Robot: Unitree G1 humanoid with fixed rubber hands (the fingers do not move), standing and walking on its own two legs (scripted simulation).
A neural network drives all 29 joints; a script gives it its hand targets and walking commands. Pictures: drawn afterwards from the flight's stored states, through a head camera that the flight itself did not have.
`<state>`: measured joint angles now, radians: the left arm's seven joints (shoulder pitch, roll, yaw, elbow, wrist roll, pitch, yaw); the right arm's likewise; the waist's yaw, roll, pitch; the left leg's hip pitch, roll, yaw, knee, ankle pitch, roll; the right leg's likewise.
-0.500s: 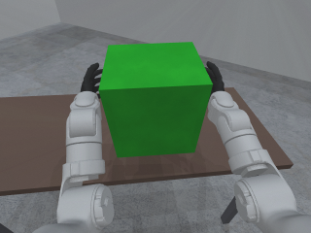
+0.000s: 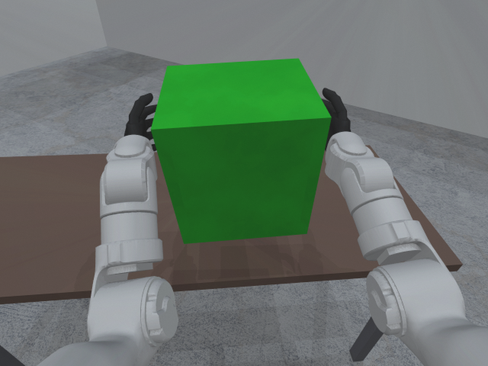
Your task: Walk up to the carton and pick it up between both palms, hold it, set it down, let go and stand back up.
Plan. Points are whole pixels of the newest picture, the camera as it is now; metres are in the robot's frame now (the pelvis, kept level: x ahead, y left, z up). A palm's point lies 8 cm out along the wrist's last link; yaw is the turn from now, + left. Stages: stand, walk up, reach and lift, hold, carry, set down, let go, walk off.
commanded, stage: hold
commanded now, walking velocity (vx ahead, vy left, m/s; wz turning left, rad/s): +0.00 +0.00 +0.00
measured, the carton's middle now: (239, 153) +0.39 +0.00 +0.19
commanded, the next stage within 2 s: none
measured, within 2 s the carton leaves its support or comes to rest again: neither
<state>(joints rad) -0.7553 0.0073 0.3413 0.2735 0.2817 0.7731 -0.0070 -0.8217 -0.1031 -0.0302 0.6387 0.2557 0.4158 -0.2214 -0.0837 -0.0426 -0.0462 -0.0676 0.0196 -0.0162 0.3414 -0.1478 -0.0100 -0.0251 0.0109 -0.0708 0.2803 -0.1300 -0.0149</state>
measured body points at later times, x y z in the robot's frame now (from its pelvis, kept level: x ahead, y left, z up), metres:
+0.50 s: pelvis +0.01 +0.00 +0.00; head -0.07 +0.02 +0.44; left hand +0.39 +0.16 +0.24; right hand +0.39 -0.15 +0.24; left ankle +0.03 +0.12 -0.75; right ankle +0.03 -0.11 -0.75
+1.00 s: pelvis +0.01 +0.00 +0.00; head -0.07 +0.02 +0.44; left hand +0.39 +0.16 +0.24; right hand +0.39 -0.15 +0.24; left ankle +0.03 +0.12 -0.75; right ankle +0.03 -0.11 -0.75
